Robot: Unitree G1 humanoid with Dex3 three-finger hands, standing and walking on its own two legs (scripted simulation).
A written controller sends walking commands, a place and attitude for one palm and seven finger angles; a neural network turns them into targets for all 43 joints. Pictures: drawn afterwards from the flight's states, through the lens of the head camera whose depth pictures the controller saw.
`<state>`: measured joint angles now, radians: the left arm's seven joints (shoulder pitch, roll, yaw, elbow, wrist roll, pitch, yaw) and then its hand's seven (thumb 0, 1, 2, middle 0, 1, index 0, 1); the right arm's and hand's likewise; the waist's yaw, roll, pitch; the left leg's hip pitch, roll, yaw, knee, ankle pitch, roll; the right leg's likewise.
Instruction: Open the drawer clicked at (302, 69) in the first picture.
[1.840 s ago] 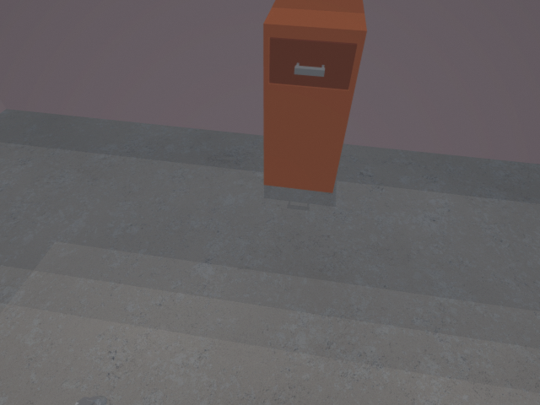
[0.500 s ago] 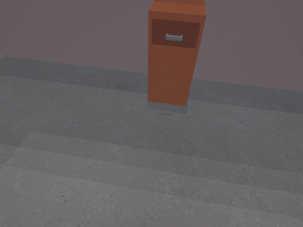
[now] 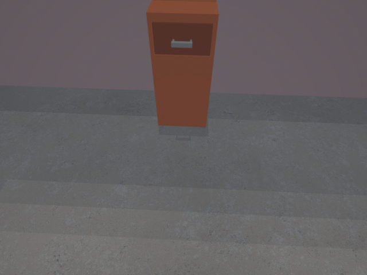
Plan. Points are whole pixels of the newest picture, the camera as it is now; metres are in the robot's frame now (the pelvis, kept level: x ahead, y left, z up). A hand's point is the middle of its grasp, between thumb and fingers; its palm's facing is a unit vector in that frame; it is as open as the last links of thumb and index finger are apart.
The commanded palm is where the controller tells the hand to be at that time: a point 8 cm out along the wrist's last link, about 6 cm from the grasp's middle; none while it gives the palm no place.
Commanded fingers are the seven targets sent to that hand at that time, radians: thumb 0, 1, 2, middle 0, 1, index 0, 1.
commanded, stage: walk to a spot facing it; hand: left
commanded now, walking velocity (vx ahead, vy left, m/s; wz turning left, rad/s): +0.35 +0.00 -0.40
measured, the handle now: (181, 42) +1.28 +0.11 -0.07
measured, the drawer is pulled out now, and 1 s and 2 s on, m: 0.00 0.00 0.00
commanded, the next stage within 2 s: turn to face it in 0.96 s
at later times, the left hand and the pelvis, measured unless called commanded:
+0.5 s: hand out of the picture +0.15 +0.23 -0.19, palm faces -0.09 -0.98 -0.17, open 7.4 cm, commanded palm none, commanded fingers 0.00 0.90 0.90 -0.20 -0.30 -0.20 -0.30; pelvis +0.19 +0.04 -0.01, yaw -12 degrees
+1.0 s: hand (181, 143) +0.60 +0.06 -0.16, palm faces -0.49 -0.85 -0.21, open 7.4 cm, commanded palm none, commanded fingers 0.00 0.90 0.90 -0.20 -0.30 -0.20 -0.30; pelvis +0.37 -0.04 -0.01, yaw -27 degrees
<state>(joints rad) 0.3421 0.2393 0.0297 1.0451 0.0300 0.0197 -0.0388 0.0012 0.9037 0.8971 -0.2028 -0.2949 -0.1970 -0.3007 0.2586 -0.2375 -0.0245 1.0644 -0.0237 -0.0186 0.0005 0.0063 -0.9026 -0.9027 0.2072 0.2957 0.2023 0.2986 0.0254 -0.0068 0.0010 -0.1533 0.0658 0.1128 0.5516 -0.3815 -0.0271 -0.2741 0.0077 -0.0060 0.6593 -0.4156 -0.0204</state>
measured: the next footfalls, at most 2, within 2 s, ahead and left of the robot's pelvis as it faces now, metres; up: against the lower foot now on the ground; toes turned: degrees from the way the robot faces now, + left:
left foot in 0.42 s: +0.31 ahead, +0.14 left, +0.00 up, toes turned -1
right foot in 0.94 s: +0.43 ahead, -0.18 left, +0.00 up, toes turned -33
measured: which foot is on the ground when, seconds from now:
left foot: down 0.00-0.02, up 0.04-0.40, down 0.42-0.94, up 0.96-1.00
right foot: down 0.00-0.42, up 0.44-0.92, down 0.94-1.00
